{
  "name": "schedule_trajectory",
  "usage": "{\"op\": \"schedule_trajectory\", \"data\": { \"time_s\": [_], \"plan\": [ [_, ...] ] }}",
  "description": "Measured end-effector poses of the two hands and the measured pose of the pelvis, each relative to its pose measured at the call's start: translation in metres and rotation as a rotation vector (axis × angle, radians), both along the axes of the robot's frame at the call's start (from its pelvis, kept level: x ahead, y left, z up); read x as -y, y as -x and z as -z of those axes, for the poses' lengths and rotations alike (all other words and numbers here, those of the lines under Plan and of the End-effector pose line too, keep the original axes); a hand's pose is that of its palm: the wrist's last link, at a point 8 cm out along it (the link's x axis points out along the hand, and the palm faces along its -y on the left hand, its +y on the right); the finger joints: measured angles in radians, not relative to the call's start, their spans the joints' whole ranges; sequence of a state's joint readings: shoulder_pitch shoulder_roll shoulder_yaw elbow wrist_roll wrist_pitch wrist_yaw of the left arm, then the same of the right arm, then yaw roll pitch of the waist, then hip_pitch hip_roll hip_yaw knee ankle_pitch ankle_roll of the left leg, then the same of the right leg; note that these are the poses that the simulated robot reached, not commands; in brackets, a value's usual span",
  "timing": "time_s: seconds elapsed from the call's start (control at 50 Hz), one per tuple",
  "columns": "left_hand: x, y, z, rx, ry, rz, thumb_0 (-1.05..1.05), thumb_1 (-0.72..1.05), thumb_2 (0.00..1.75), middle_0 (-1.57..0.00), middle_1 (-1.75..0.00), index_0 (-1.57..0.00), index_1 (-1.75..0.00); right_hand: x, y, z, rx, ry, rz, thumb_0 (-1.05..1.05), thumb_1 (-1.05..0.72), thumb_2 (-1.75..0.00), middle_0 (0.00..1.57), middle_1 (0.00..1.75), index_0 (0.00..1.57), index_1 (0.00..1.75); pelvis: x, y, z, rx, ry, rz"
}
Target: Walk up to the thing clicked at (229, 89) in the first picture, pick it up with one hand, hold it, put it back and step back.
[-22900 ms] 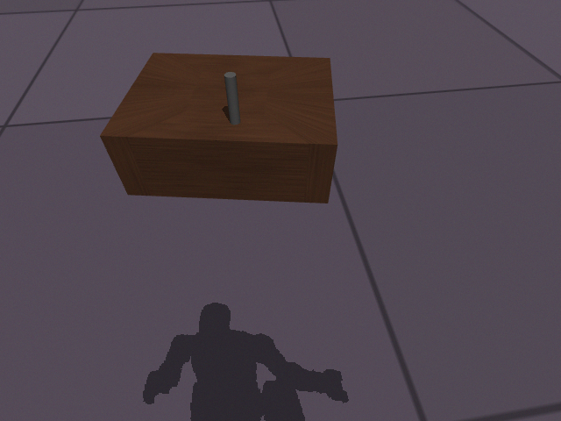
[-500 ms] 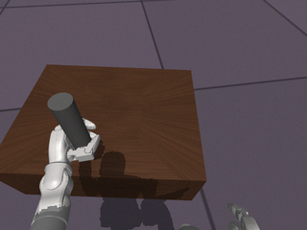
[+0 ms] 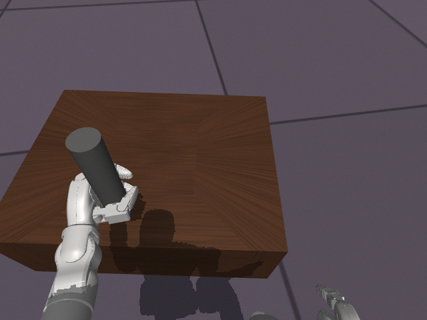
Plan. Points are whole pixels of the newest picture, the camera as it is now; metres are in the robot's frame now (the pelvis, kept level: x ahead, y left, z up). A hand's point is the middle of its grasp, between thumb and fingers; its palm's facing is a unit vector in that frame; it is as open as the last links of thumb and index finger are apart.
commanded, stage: hold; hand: left
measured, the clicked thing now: (106, 182) +0.34 +0.19 +0.09
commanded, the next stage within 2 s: crouch in 0.28 s
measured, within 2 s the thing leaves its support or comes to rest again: neither
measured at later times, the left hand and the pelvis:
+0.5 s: hand (121, 195) +0.34 +0.17 +0.04, palm faces +0.10 -0.99 -0.01, open 6.0 cm; pelvis +0.00 +0.00 +0.00, yaw +0 degrees
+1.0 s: hand (140, 191) +0.43 +0.18 -0.10, palm faces +0.08 -1.00 -0.03, open 6.0 cm; pelvis -0.04 +0.00 -0.11, yaw +0 degrees
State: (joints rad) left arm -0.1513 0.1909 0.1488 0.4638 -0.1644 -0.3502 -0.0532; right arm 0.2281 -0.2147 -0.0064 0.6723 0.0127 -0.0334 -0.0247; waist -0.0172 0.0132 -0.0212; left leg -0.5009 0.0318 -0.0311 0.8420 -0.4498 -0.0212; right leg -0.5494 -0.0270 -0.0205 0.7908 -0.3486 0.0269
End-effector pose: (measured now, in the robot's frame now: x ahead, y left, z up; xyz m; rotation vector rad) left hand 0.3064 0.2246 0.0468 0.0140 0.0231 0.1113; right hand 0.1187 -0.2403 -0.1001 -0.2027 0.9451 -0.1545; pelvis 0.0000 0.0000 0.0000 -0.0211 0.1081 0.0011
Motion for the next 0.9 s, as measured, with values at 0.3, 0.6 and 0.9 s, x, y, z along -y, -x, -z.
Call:
{"op": "schedule_trajectory", "data": {
  "time_s": [0.3, 0.6, 0.9],
  "plan": [
    [0.001, 0.000, -0.004, 0.021, -0.003, 0.003, 0.03, 0.08, 1.12, -0.95, -1.12, -0.97, -1.10, 0.001, -0.005, -0.002, 0.006, 0.008, -0.003, 0.01, -0.91, -0.90, 0.20, 0.30, 0.21, 0.30, 0.000, -0.002, 0.000, 0.002, 0.001, -0.002],
    [0.000, -0.011, 0.022, -0.028, 0.015, 0.007, 0.03, 0.08, 1.12, -0.95, -1.12, -0.97, -1.10, 0.000, 0.000, 0.006, -0.017, 0.011, -0.013, 0.01, -0.89, -0.90, 0.20, 0.30, 0.21, 0.30, -0.001, 0.003, 0.006, -0.037, 0.002, -0.004],
    [-0.008, -0.074, 0.120, 0.006, -0.002, 0.015, 0.03, 0.09, 1.11, -0.96, -1.11, -0.97, -1.09, 0.019, 0.065, 0.091, -0.222, 0.078, -0.024, 0.01, -0.89, -0.90, 0.20, 0.30, 0.21, 0.30, 0.000, 0.029, 0.086, -0.287, 0.013, -0.005]
  ]
}}
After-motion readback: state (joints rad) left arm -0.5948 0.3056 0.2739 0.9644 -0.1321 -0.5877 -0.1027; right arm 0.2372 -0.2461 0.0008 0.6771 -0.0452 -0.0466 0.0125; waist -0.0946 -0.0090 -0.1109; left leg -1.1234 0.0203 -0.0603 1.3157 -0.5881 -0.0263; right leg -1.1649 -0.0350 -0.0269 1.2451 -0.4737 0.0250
